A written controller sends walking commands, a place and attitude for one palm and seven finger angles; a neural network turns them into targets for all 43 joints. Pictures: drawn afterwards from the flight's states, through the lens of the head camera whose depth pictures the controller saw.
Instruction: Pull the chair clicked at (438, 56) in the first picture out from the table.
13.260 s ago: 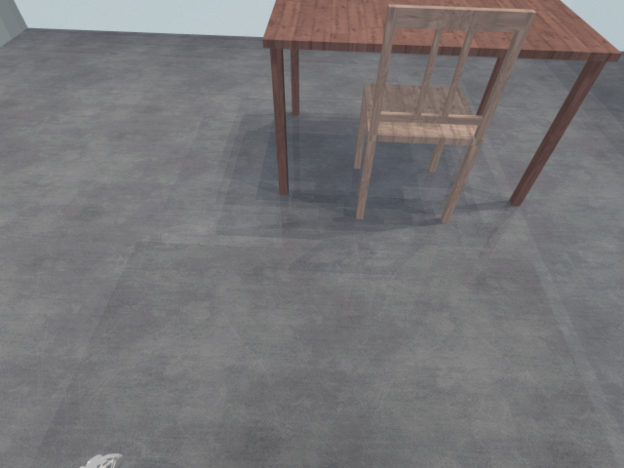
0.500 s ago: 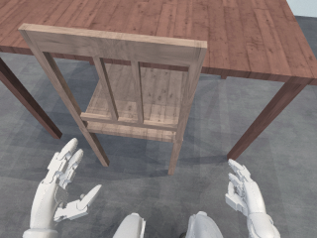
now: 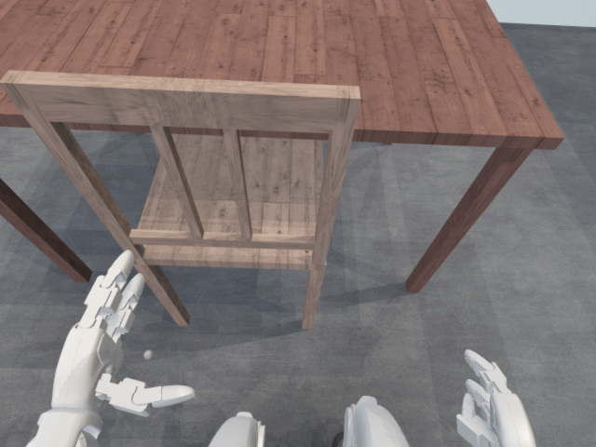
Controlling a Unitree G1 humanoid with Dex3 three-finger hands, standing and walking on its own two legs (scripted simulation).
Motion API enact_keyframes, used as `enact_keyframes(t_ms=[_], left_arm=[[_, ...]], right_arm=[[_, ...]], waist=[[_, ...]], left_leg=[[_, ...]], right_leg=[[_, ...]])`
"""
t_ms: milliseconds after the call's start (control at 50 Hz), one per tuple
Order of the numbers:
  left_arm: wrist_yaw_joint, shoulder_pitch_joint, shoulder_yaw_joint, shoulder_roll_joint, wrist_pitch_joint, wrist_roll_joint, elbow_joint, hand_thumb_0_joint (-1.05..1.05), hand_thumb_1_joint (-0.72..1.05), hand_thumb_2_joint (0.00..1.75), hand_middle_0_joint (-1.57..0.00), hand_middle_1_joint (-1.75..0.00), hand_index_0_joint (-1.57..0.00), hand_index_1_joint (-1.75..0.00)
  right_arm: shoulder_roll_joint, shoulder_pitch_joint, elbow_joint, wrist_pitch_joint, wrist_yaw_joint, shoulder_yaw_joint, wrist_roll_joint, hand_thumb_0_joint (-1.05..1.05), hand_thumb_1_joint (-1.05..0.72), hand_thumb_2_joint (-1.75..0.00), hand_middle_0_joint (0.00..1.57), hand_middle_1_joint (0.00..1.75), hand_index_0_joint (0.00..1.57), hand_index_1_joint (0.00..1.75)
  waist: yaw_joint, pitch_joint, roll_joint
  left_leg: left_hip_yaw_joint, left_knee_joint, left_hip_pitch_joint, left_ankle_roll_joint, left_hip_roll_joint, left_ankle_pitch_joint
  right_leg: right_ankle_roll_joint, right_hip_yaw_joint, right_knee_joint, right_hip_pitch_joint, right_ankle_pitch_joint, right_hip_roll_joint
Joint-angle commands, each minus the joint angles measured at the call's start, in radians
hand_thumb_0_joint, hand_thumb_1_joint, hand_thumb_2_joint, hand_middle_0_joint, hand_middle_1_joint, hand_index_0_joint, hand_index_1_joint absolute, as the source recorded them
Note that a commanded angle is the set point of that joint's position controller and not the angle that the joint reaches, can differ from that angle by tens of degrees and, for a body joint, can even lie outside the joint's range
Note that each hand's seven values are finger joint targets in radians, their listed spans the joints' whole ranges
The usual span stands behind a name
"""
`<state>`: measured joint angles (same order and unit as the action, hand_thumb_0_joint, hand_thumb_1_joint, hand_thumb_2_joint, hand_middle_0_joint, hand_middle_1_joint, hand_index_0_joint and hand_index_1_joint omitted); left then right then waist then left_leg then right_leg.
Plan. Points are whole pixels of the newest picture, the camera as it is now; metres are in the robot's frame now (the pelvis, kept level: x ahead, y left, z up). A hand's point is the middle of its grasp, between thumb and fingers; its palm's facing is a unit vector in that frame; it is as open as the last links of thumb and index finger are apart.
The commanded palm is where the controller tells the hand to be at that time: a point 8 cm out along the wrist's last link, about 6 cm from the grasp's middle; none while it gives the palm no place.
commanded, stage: raise the hand toward the chair's back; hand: left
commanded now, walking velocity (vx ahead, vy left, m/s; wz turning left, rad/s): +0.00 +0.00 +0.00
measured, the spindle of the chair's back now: (182, 189) +0.49 +0.21 +0.00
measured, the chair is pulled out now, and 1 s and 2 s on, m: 0.00 0.00 0.00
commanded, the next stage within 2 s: aim the fingers beside a spindle in 0.98 s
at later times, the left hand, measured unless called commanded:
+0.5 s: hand (124, 321) +0.26 +0.21 +0.05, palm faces +0.02 -1.00 -0.07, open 16.9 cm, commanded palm +0.23 +0.27 +0.06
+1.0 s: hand (128, 318) +0.26 +0.21 +0.05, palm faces +0.03 -1.00 -0.06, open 16.9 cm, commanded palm +0.23 +0.26 +0.06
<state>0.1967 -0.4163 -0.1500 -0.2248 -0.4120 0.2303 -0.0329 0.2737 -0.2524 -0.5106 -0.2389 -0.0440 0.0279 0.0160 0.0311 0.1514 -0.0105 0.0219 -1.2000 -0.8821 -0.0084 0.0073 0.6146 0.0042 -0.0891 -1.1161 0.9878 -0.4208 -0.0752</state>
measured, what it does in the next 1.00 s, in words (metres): stands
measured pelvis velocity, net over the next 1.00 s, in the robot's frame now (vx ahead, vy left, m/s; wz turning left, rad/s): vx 0.01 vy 0.00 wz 0.00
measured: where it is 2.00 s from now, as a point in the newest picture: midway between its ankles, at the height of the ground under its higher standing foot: outside the picture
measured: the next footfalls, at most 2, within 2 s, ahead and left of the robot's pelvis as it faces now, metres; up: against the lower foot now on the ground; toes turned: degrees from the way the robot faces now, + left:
none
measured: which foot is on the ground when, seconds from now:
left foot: down 0.00-1.00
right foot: down 0.00-1.00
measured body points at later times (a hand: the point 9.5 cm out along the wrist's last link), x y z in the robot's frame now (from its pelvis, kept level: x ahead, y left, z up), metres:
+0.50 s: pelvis +0.01 +0.01 +0.01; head +0.09 +0.02 +0.45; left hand +0.25 +0.27 +0.06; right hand +0.20 -0.23 -0.06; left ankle -0.02 +0.11 -0.64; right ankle +0.06 -0.13 -0.64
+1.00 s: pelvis +0.01 +0.00 +0.01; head +0.09 +0.01 +0.46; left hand +0.25 +0.26 +0.06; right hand +0.19 -0.24 -0.06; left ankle -0.02 +0.11 -0.64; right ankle +0.06 -0.13 -0.64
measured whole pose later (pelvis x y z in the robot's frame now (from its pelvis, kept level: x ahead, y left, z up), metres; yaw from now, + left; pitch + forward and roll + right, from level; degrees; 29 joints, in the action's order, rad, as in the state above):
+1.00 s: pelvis +0.01 +0.00 +0.01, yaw +0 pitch +17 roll -2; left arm 0.27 -0.29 -0.23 -0.25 -0.39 0.27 0.08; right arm 0.25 -0.24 -0.52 -0.22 -0.03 -0.01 0.01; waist 0.02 0.14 -0.02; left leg 0.03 -1.13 -0.82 -0.01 0.01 0.60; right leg 0.01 -0.10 -1.04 0.92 -0.41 -0.07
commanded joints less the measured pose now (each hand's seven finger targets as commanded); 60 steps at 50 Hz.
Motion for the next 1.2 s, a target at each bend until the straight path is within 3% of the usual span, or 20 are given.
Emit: enact_keyframes(t_ms=[0,60,180,260,280,420,580,600,620,800,820,940,1020,1060,1180], left_arm=[[-0.008,0.038,-0.085,-0.113,-0.063,0.026,-0.215,0.0,-0.43,0.33,-0.07,-0.09,-0.07,-0.09],[0.003,0.053,-0.076,-0.111,-0.05,0.018,-0.188,0.0,-0.5,0.3,-0.06,-0.08,-0.06,-0.08],[0.038,0.107,-0.09,-0.124,-0.027,0.026,-0.166,0.0,-0.5,0.3,-0.06,-0.08,-0.06,-0.08],[0.052,0.149,-0.116,-0.148,-0.019,0.037,-0.169,0.0,-0.5,0.3,-0.06,-0.08,-0.06,-0.08],[0.055,0.154,-0.124,-0.152,-0.019,0.042,-0.166,0.0,-0.5,0.3,-0.06,-0.08,-0.06,-0.08],[0.077,0.183,-0.164,-0.182,-0.007,0.056,-0.125,0.0,-0.5,0.3,-0.06,-0.08,-0.06,-0.08],[0.079,0.162,-0.156,-0.165,-0.01,0.061,-0.107,0.0,-0.5,0.3,-0.06,-0.08,-0.06,-0.08],[0.076,0.167,-0.159,-0.169,-0.013,0.061,-0.114,0.0,-0.5,0.3,-0.06,-0.08,-0.06,-0.08],[0.07,0.165,-0.167,-0.176,-0.011,0.061,-0.09,0.0,-0.5,0.3,-0.06,-0.08,-0.06,-0.08],[0.068,0.181,-0.156,-0.168,-0.043,0.06,-0.104,0.0,-0.5,0.3,-0.06,-0.08,-0.06,-0.08],[0.068,0.181,-0.162,-0.175,-0.042,0.06,-0.099,0.0,-0.5,0.3,-0.06,-0.08,-0.06,-0.08],[0.072,0.191,-0.158,-0.174,-0.04,0.058,-0.1,0.0,-0.5,0.3,-0.06,-0.08,-0.06,-0.08],[0.078,0.189,-0.159,-0.169,-0.029,0.065,-0.075,0.0,-0.5,0.3,-0.06,-0.08,-0.06,-0.08],[0.082,0.2,-0.155,-0.168,-0.033,0.065,-0.089,0.0,-0.5,0.3,-0.06,-0.08,-0.06,-0.08],[0.084,0.25,-0.142,-0.159,-0.047,0.06,-0.053,0.0,-0.5,0.3,-0.06,-0.08,-0.06,-0.08]], right_arm=[[0.103,0.044,0.163,-0.053,0.003,0.031,0.003,0.0,-0.9,-0.9,0.2,0.3,0.2,0.3],[0.104,0.046,0.165,-0.043,0.006,0.027,0.003,0.0,-0.9,-0.9,0.2,0.3,0.2,0.3],[0.108,0.038,0.167,-0.034,0.003,0.02,0.004,0.0,-0.9,-0.9,0.2,0.3,0.2,0.3],[0.108,0.037,0.161,-0.037,0.001,0.015,0.005,0.0,-0.9,-0.9,0.2,0.3,0.2,0.3],[0.108,0.031,0.158,-0.037,0.0,0.015,0.004,0.0,-0.9,-0.9,0.2,0.3,0.2,0.3],[0.114,0.034,0.141,-0.041,0.0,0.016,0.006,0.0,-0.9,-0.9,0.2,0.3,0.2,0.3],[0.118,0.024,0.132,-0.042,0.009,0.024,0.008,0.0,-0.9,-0.9,0.2,0.3,0.2,0.3],[0.117,0.025,0.131,-0.043,0.011,0.024,0.006,0.0,-0.9,-0.9,0.2,0.3,0.2,0.3],[0.119,0.028,0.133,-0.039,0.01,0.024,0.005,0.0,-0.9,-0.9,0.2,0.3,0.2,0.3],[0.118,0.023,0.13,-0.039,0.012,0.023,0.005,0.0,-0.9,-0.9,0.2,0.3,0.2,0.3],[0.118,0.024,0.129,-0.038,0.012,0.023,0.004,0.0,-0.9,-0.9,0.2,0.3,0.2,0.3],[0.116,0.028,0.131,-0.036,0.011,0.019,0.008,0.0,-0.9,-0.9,0.2,0.3,0.2,0.3],[0.115,0.03,0.133,-0.034,0.008,0.017,0.006,0.0,-0.9,-0.9,0.2,0.3,0.2,0.3],[0.114,0.031,0.134,-0.036,0.007,0.017,0.008,0.0,-0.9,-0.9,0.2,0.3,0.2,0.3],[0.118,0.029,0.121,-0.041,0.008,0.016,0.005,0.0,-0.9,-0.9,0.2,0.3,0.2,0.3]], waist=[[-0.022,0.218,-0.04],[-0.017,0.187,-0.056],[-0.008,0.198,-0.034],[-0.012,0.223,-0.058],[-0.011,0.233,-0.037],[-0.016,0.245,-0.042],[-0.022,0.242,-0.06],[-0.023,0.241,-0.068],[-0.018,0.222,-0.024],[-0.015,0.233,-0.063],[-0.011,0.237,-0.036],[-0.013,0.229,-0.06],[-0.008,0.22,-0.012],[-0.011,0.228,-0.04],[0.001,0.222,-0.035]], left_leg=[[0.011,0.236,0.044,0.003,-0.025,-0.324],[0.015,0.244,0.055,0.007,-0.022,-0.335],[0.017,0.241,0.075,0.008,-0.02,-0.364],[0.017,0.242,0.09,0.011,-0.021,-0.38],[0.019,0.242,0.092,0.012,-0.021,-0.393],[0.018,0.247,0.097,0.014,-0.021,-0.436],[0.019,0.268,0.126,0.026,-0.017,-0.487],[0.018,0.269,0.127,0.028,-0.018,-0.476],[0.02,0.271,0.104,0.022,-0.017,-0.459],[0.01,0.266,0.107,0.018,-0.02,-0.432],[0.012,0.263,0.098,0.015,-0.019,-0.433],[0.01,0.268,0.102,0.014,-0.02,-0.404],[0.011,0.264,0.079,0.009,-0.022,-0.391],[0.008,0.262,0.082,0.01,-0.024,-0.379],[0.007,0.239,0.059,0.009,-0.024,-0.366]], right_leg=[[-0.028,0.011,0.14,-0.309,0.091,0.052],[-0.03,0.007,0.143,-0.3,0.102,0.055],[-0.027,0.006,0.149,-0.311,0.143,0.058],[-0.028,0.009,0.152,-0.325,0.157,0.057],[-0.028,0.007,0.152,-0.334,0.17,0.057],[-0.029,0.009,0.156,-0.359,0.211,0.058],[-0.029,-0.001,0.16,-0.361,0.229,0.058],[-0.029,-0.001,0.161,-0.357,0.221,0.057],[-0.029,-0.002,0.162,-0.36,0.214,0.06],[-0.029,0.012,0.171,-0.365,0.203,0.056],[-0.029,0.011,0.169,-0.374,0.211,0.058],[-0.028,0.013,0.175,-0.361,0.18,0.057],[-0.026,0.018,0.183,-0.379,0.185,0.057],[-0.025,0.022,0.181,-0.372,0.174,0.055],[-0.026,0.023,0.164,-0.335,0.163,0.053]])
